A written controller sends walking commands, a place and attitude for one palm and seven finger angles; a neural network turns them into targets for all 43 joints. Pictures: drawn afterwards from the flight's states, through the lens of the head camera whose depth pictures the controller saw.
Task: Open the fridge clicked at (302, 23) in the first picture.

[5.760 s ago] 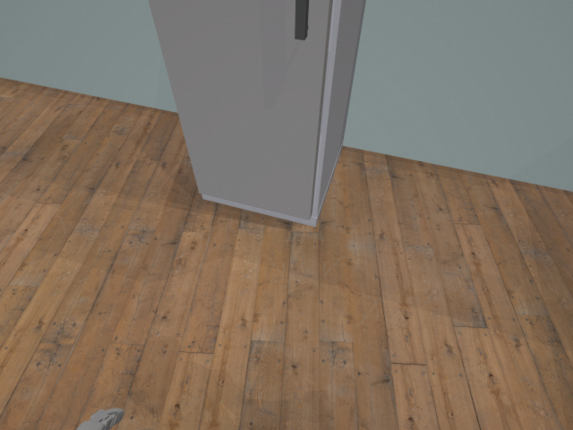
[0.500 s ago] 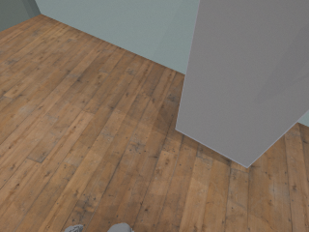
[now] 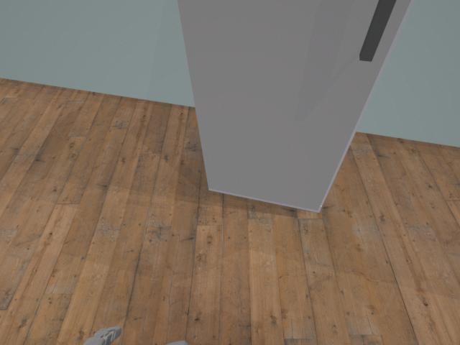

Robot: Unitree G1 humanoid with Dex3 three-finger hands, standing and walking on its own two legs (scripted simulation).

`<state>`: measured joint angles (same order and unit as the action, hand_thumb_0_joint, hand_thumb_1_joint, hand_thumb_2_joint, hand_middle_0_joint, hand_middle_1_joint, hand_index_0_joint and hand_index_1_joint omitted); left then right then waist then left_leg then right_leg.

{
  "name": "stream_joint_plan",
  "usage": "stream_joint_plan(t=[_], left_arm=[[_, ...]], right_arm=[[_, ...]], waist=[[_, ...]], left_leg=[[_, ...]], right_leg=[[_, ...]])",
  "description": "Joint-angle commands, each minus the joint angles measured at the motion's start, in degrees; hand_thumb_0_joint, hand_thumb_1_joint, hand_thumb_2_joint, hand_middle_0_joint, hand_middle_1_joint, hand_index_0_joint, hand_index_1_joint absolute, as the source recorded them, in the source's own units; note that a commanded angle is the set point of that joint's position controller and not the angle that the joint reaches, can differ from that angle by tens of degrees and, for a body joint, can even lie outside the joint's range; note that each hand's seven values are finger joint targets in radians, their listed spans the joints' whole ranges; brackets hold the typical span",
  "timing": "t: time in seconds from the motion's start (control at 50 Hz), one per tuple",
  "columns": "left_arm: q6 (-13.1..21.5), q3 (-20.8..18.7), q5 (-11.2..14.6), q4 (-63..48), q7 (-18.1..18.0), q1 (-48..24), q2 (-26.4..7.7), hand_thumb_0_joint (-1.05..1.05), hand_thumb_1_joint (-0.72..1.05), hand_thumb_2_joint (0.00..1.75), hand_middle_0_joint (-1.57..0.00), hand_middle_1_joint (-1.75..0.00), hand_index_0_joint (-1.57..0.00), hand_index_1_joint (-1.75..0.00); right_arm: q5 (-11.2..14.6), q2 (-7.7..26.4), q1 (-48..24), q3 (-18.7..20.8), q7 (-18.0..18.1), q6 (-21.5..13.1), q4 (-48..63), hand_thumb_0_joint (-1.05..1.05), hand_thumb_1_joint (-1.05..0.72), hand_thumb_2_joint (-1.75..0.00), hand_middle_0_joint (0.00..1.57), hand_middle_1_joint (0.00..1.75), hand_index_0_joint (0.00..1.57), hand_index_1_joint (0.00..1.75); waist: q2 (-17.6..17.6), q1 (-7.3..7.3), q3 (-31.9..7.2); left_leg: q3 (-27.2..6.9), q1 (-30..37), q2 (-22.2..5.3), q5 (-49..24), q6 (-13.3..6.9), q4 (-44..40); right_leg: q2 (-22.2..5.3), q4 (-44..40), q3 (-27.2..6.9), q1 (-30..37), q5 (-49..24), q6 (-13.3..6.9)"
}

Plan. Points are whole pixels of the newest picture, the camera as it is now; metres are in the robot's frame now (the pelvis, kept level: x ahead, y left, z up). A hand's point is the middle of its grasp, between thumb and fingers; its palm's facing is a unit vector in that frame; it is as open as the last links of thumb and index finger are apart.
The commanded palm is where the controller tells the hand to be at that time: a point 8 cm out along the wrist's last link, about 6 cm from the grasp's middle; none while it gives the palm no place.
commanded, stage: turn to face it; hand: right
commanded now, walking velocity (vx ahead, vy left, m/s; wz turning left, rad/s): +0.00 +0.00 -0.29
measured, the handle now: out of the picture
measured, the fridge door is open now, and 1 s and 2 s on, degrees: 0 0 0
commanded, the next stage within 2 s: take the last steps up to it in 0.28 s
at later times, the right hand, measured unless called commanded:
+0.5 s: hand out of the picture +0.02 -0.17 -0.13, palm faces +0.19 +0.95 -0.25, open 7.4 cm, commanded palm none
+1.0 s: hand out of the picture -0.04 -0.21 -0.16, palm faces +0.25 +0.96 -0.14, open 7.4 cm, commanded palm none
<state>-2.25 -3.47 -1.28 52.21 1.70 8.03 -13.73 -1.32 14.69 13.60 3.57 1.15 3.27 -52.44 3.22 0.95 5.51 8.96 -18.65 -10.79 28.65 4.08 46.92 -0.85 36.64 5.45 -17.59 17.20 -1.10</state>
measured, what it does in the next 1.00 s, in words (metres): steps on the spot: left foot, then right foot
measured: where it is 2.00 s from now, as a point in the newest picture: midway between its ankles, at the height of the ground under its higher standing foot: (250, 324)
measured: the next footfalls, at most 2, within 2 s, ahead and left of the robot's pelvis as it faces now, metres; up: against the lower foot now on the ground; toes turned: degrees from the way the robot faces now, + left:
left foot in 0.38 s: +0.04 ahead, +0.12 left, +0.00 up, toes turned -3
right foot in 0.82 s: +0.02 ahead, -0.15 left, +0.00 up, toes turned -19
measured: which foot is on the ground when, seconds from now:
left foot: up 0.00-0.36, down 0.38-0.82, up 0.84-1.00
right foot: down 0.00-0.38, up 0.40-0.80, down 0.82-1.00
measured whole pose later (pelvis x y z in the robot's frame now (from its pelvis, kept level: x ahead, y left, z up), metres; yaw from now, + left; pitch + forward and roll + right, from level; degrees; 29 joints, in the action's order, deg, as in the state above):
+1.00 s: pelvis +0.04 -0.05 +0.02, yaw -11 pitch -1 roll +0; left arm 3.1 -1.9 -1.5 61.5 -1.3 18.3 -7.7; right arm -1.9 10.2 21.4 3.2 -0.9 1.2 -65.3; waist 2.4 0.9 0.8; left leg 4.5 -27.0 -5.9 17.5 0.6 58.7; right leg -1.7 21.9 8.7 -4.7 15.9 -1.5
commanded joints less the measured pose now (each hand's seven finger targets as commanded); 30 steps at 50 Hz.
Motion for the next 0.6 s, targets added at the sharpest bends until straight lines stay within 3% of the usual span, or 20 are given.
stream_joint_plan(t=[0.0, 0.02, 0.04, 0.08, 0.16, 0.22, 0.26, 0.28, 0.3, 0.32, 0.34, 0.36, 0.38, 0.4, 0.42, 0.44, 0.48, 0.52, 0.58], left_arm=[[1.5, -2.5, -0.1, -2.0, -2.4, 6.2, -11.9, 0.0, 0.9, 0.9, -0.2, -0.3, -0.2, -0.3], [1.8, -1.8, -0.1, -2.6, -2.5, 3.6, -10.0, 0.0, 0.9, 0.9, -0.2, -0.3, -0.2, -0.3], [2.0, -1.5, -0.1, -2.9, -2.6, 2.4, -9.3, 0.0, 0.9, 0.9, -0.2, -0.3, -0.2, -0.3], [2.1, -1.2, 0.1, -2.4, -2.7, 3.2, -9.0, 0.0, 0.9, 0.9, -0.2, -0.3, -0.2, -0.3], [1.7, -1.3, 0.0, -1.2, -2.7, 4.4, -8.8, 0.0, 0.9, 0.9, -0.2, -0.3, -0.2, -0.3], [1.3, -1.5, -0.2, -0.8, -2.5, 4.2, -8.7, 0.0, 0.9, 0.9, -0.2, -0.3, -0.2, -0.3], [1.1, -1.6, -0.2, -0.7, -2.4, 3.5, -8.5, 0.0, 0.9, 0.9, -0.2, -0.3, -0.2, -0.3], [1.1, -1.6, -0.2, -0.6, -2.3, 2.7, -8.3, 0.0, 0.9, 0.9, -0.2, -0.3, -0.2, -0.3], [1.0, -1.6, 0.0, -0.5, -2.3, 2.7, -7.9, 0.0, 0.9, 0.9, -0.2, -0.3, -0.2, -0.3], [1.0, -1.5, 0.3, -0.5, -2.1, 2.2, -7.4, 0.0, 0.9, 0.9, -0.2, -0.3, -0.2, -0.3], [1.2, -1.3, 0.7, -0.4, -1.9, 2.4, -5.2, 0.0, 0.9, 0.9, -0.2, -0.3, -0.2, -0.3], [1.3, -0.6, 1.2, -1.1, -1.6, 3.2, -1.4, 0.0, 0.9, 0.9, -0.2, -0.3, -0.2, -0.3], [0.4, -1.0, 0.7, -1.9, -1.8, 1.8, -2.5, 0.0, 0.9, 0.9, -0.2, -0.3, -0.2, -0.3], [-0.5, -1.5, 0.0, -1.4, -1.6, 1.3, -3.9, 0.0, 0.9, 0.9, -0.2, -0.3, -0.2, -0.3], [-0.5, -1.6, -0.2, -0.5, -1.3, 2.2, -4.1, 0.0, 0.9, 0.9, -0.2, -0.3, -0.2, -0.3], [-0.4, -1.7, -0.4, 1.0, -0.9, 3.6, -3.7, 0.0, 0.9, 0.9, -0.2, -0.3, -0.2, -0.3], [0.1, -1.5, -0.6, 2.5, -0.4, 5.9, -2.4, 0.0, 0.9, 0.9, -0.2, -0.3, -0.2, -0.3], [0.7, -1.5, -0.6, 2.9, -0.2, 5.4, -1.6, 0.0, 0.9, 0.9, -0.2, -0.3, -0.2, -0.3], [1.2, -1.0, -0.6, 2.6, -0.2, 3.1, -0.7, 0.0, 0.9, 0.9, -0.2, -0.3, -0.2, -0.3]], right_arm=[[0.6, 4.4, -5.4, 1.3, 0.1, -1.3, 5.6, 0.0, -0.9, -0.9, 0.2, 0.3, 0.2, 0.3], [0.5, 4.4, -4.0, 1.3, -0.3, -1.5, 4.4, 0.0, -0.9, -0.9, 0.2, 0.3, 0.2, 0.3], [0.4, 4.1, -2.2, 1.3, -0.5, -1.5, 3.2, 0.0, -0.9, -0.9, 0.2, 0.3, 0.2, 0.3], [0.6, 3.7, -1.4, 1.0, -0.4, -1.4, 2.3, 0.0, -0.9, -0.9, 0.2, 0.3, 0.2, 0.3], [0.7, 2.9, -2.5, 0.5, -0.2, -1.1, 2.3, 0.0, -0.9, -0.9, 0.2, 0.3, 0.2, 0.3], [0.7, 2.3, -2.5, 0.2, 0.0, -1.4, 2.4, 0.0, -0.9, -0.9, 0.2, 0.3, 0.2, 0.3], [0.9, 1.7, -1.1, 0.2, 0.2, -1.6, 2.0, 0.0, -0.9, -0.9, 0.2, 0.3, 0.2, 0.3], [1.0, 1.5, 0.6, 0.2, 0.3, -1.8, 1.4, 0.0, -0.9, -0.9, 0.2, 0.3, 0.2, 0.3], [0.9, 1.6, 1.9, 0.2, 0.4, -2.1, 0.9, 0.0, -0.9, -0.9, 0.2, 0.3, 0.2, 0.3], [0.9, 2.2, 3.9, 0.3, 0.6, -2.6, 0.2, 0.0, -0.9, -0.9, 0.2, 0.3, 0.2, 0.3], [0.5, 3.9, 5.2, 0.6, 0.9, -3.2, -0.1, 0.0, -0.9, -0.9, 0.2, 0.3, 0.2, 0.3], [-0.2, 8.0, 5.1, 1.2, 1.2, -3.8, -0.1, 0.0, -0.9, -0.9, 0.2, 0.3, 0.2, 0.3], [0.0, 10.0, 4.3, 1.4, 0.9, -3.8, 0.9, 0.0, -0.9, -0.9, 0.2, 0.3, 0.2, 0.3], [0.2, 8.9, 2.8, 1.6, 0.9, -3.8, 1.1, 0.0, -0.9, -0.9, 0.2, 0.3, 0.2, 0.3], [0.1, 7.3, 1.6, 1.3, 0.9, -3.7, 0.9, 0.0, -0.9, -0.9, 0.2, 0.3, 0.2, 0.3], [0.1, 5.8, 0.4, 1.0, 0.7, -4.0, 0.8, 0.0, -0.9, -0.9, 0.2, 0.3, 0.2, 0.3], [0.0, 4.2, 1.4, 0.6, 0.4, -5.1, -0.1, 0.0, -0.9, -0.9, 0.2, 0.3, 0.2, 0.3], [0.0, 3.1, 5.0, 0.4, 0.2, -5.9, -1.8, 0.0, -0.9, -0.9, 0.2, 0.3, 0.2, 0.3], [-0.4, 2.8, 9.0, 0.2, 0.1, -6.2, -4.1, 0.0, -0.9, -0.9, 0.2, 0.3, 0.2, 0.3]], waist=[[-16.6, -4.2, -7.7], [-13.2, -2.71, -7.8], [-12.1, -1.79, -7.9], [-11.1, -1.88, -8.9], [-9.5, -2.56, -7.6], [-11.0, -2.56, -6.8], [-11.9, -1.99, -6.6], [-12.0, -1.02, -6.9], [-10.6, -0.6, -6.9], [-9.1, 0.7, -7.3], [-3.7, 1.29, -8.0], [9.2, 0.66, -7.1], [12.4, 1.79, -6.0], [12.7, 1.51, -3.3], [9.9, 0.46, -1.4], [5.9, -0.57, -0.3], [4.2, -1.0, -1.0], [4.7, 0.18, -1.0], [5.0, 1.61, -0.1]], left_leg=[[-8.2, -14.5, 2.8, 1.7, 0.0, 19.3], [-8.1, -12.9, 2.9, -1.4, 0.1, 18.7], [-7.6, -11.9, 3.4, -3.3, 0.2, 18.0], [-7.2, -10.2, 4.3, -4.2, 0.6, 14.5], [-7.0, -7.9, 5.7, -3.0, 0.6, 7.3], [-6.7, -3.8, 6.9, -2.7, -0.1, 0.4], [-6.2, -0.2, 7.9, -4.2, -0.6, -4.4], [-5.9, 1.9, 8.3, -6.4, -0.7, -7.9], [-5.5, 5.3, 8.8, -9.9, -0.9, -12.2], [-5.9, 10.7, 8.2, -15.1, -1.0, -19.6], [-9.6, 15.2, 4.4, -17.9, -1.8, -27.1], [-22.9, 16.8, -7.7, -19.3, -6.5, -31.3], [-28.6, 9.0, -14.8, -12.0, -12.4, -35.7], [-29.6, 3.8, -13.5, -0.4, -13.2, -38.8], [-28.5, 4.0, -11.7, 4.6, -12.5, -39.9], [-23.6, 4.1, -9.1, 3.8, -11.0, -39.2], [-16.8, 6.3, -6.1, -1.4, -9.2, -37.6], [-14.8, 9.3, -5.4, -2.9, -8.9, -38.0], [-15.6, 10.9, -6.1, -1.7, -10.2, -39.1]], right_leg=[[-17.9, -17.5, -21.3, 10.7, -26.5, -9.6], [-15.9, -17.1, -18.7, 9.9, -27.1, -8.7], [-14.3, -17.0, -16.1, 10.4, -28.9, -8.0], [-13.2, -16.8, -14.6, 11.9, -31.7, -7.9], [-13.8, -17.9, -16.9, 11.7, -27.5, -9.1], [-13.3, -18.1, -18.9, 8.9, -23.8, -9.1], [-12.7, -17.7, -19.9, 6.7, -22.5, -8.7], [-12.3, -17.0, -19.9, 5.7, -21.5, -8.3], [-11.2, -16.0, -19.8, 3.8, -19.8, -7.5], [-9.8, -13.8, -19.3, 0.5, -17.0, -5.9], [-6.2, -8.9, -16.4, -2.8, -11.1, -2.9], [1.4, 0.6, -8.3, -9.9, 2.4, 1.2], [2.5, 10.5, -8.3, -9.6, 14.0, 2.1], [0.9, 17.4, -10.5, -10.2, 13.0, 1.8], [0.3, 22.0, -9.6, -12.5, 10.3, 1.6], [-0.5, 24.9, -8.6, -13.0, 6.5, 1.9], [-1.5, 25.6, -6.4, -12.9, 1.9, 2.6], [-2.4, 23.3, -5.1, -13.9, 0.0, 3.0], [-3.5, 16.6, -3.6, -13.7, 1.0, 3.2]])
